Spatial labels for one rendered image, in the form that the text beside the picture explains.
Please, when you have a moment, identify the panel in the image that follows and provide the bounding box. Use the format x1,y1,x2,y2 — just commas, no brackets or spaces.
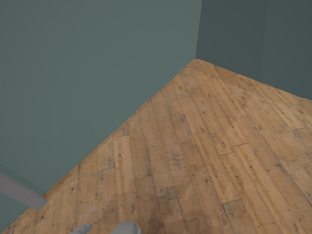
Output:
0,172,48,211

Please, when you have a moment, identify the robot left thigh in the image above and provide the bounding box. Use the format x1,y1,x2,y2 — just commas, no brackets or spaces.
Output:
111,221,142,234

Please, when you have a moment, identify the left robot hand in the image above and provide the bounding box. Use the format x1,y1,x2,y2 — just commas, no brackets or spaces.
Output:
69,223,93,234

